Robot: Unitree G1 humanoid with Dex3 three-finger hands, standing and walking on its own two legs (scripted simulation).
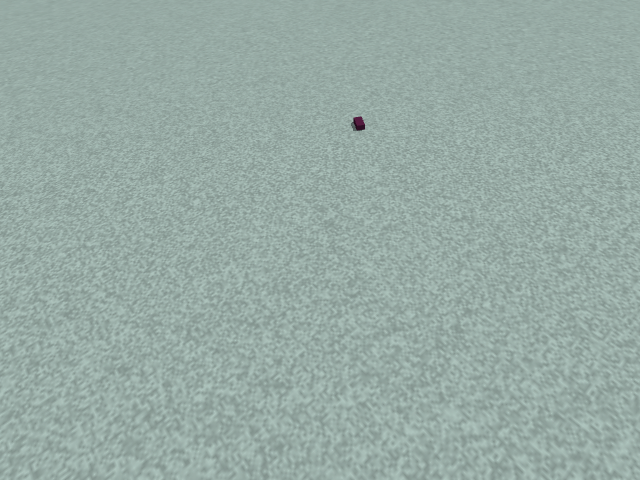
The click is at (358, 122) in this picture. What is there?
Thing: small brick
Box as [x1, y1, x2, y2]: [353, 117, 364, 129]
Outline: 354,117 353,121 356,128 363,129 364,123 361,117
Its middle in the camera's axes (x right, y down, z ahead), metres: +0.23 -0.67 +2.24
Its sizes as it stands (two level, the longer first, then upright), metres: 0.091 0.047 0.030
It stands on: the floor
